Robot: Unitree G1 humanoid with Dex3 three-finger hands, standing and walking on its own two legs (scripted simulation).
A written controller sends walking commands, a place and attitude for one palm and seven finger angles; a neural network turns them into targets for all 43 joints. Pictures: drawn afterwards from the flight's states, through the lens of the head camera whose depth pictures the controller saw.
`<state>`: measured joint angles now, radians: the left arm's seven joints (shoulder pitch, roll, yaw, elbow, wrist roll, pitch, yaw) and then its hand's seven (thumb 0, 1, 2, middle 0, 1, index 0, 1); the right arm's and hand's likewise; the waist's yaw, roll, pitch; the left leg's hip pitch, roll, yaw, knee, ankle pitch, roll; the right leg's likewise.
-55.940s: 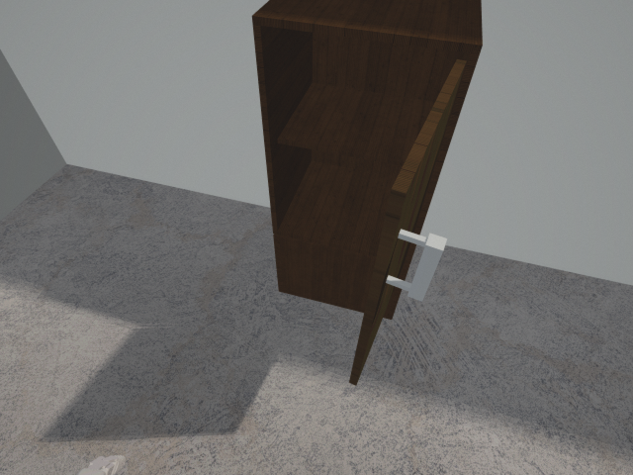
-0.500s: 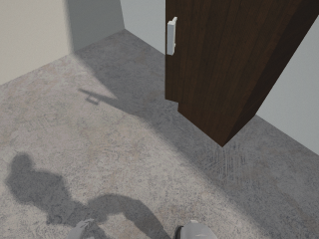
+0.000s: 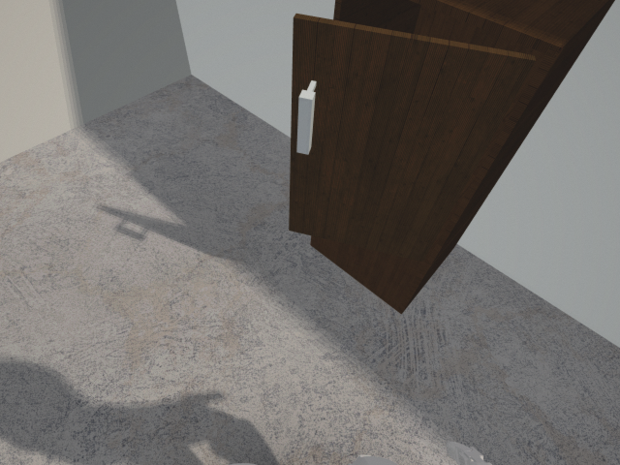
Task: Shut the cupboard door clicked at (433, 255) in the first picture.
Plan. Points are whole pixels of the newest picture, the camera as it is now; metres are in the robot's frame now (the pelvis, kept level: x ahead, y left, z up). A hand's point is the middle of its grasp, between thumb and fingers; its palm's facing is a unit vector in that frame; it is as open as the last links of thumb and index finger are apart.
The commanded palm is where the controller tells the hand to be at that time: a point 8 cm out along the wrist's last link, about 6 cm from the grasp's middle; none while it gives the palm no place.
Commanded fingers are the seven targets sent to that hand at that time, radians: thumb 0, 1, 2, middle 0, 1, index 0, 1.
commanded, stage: turn to face it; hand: left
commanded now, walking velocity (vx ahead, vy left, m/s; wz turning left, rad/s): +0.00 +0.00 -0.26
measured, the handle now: (308, 117) +0.71 +0.08 +0.01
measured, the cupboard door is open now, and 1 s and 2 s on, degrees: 28 28 28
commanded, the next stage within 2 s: take the last steps up to it in 0.10 s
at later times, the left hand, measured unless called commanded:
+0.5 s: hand (198, 460) +0.14 +0.17 -0.18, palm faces -0.11 -0.98 -0.18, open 7.4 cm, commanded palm none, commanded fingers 0.00 0.90 0.90 -0.20 -0.30 -0.20 -0.30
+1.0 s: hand (245, 403) +0.22 +0.12 -0.17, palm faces -0.08 -0.98 -0.19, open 7.3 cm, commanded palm none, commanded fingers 0.00 0.90 0.90 -0.20 -0.30 -0.20 -0.30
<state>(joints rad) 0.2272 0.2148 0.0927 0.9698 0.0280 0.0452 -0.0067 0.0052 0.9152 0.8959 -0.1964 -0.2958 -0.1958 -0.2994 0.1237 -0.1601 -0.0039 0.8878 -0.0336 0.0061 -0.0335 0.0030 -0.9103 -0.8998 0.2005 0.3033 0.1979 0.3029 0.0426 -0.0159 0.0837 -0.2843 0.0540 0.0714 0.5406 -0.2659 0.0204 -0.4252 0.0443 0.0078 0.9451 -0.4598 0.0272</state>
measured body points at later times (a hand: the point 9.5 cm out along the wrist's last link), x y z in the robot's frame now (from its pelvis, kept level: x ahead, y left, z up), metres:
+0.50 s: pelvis +0.06 +0.00 -0.01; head +0.08 +0.00 +0.44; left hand +0.14 +0.23 -0.17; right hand +0.03 -0.25 -0.16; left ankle +0.09 +0.10 -0.74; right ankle +0.00 -0.13 -0.73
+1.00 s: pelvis +0.19 -0.06 +0.01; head +0.22 -0.06 +0.45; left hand +0.22 +0.17 -0.15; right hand +0.17 -0.28 -0.15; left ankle +0.21 +0.06 -0.70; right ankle +0.15 -0.14 -0.74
